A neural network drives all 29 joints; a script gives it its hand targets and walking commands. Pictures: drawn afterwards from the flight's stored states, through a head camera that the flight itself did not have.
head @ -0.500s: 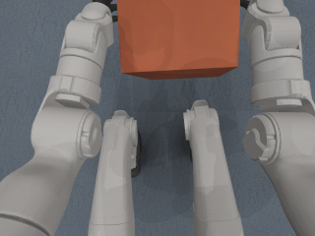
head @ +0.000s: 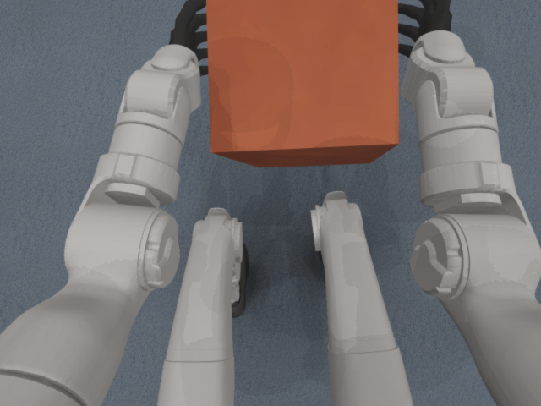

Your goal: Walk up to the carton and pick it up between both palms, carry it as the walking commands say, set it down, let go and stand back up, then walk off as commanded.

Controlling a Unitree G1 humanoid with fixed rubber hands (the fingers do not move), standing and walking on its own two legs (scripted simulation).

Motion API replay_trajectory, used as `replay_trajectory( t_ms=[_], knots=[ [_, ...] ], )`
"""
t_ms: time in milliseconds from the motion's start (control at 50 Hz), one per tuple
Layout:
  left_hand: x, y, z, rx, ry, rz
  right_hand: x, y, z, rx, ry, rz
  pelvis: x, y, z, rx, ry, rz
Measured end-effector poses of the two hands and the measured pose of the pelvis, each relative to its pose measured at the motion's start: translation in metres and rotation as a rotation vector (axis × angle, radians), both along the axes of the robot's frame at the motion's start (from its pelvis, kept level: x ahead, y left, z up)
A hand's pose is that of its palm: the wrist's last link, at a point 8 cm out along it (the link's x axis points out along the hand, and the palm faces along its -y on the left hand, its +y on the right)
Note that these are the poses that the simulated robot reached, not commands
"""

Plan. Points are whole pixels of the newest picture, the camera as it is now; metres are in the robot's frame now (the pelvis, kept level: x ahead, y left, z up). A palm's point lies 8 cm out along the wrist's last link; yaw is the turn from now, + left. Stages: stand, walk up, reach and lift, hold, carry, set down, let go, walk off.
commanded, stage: reach and lift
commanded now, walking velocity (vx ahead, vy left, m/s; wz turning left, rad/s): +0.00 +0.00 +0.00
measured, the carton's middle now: (306, 85) +0.51 -0.07 -0.11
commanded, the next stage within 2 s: none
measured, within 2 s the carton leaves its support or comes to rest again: neither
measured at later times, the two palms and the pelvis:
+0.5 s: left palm (162, 49) +0.50 +0.08 +0.03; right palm (457, 31) +0.48 -0.20 +0.04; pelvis +0.01 +0.00 +0.05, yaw +0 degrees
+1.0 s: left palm out of the picture +0.48 +0.09 +0.15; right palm out of the picture +0.46 -0.19 +0.17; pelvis +0.08 +0.00 +0.13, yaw -1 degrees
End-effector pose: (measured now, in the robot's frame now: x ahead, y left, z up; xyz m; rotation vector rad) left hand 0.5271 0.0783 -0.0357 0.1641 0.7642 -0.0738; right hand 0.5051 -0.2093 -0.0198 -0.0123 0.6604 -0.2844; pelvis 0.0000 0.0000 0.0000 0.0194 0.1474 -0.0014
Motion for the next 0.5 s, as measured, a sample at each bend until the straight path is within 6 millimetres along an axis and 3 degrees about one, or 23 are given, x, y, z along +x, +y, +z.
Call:
replay_trajectory(
  t_ms=[260, 500],
  knots=[
    [-0.012, 0.003, 0.021, -0.001, 0.026, 0.000, -0.012, 0.003, 0.021, 0.004, 0.025, -0.004, 0.002, 0.003, 0.026, -0.005, -0.030, -0.004],
    [-0.024, 0.005, 0.066, -0.004, 0.009, 0.003, -0.025, 0.005, 0.065, -0.006, 0.010, 0.003, 0.008, 0.004, 0.052, -0.006, -0.080, -0.008]
  ],
)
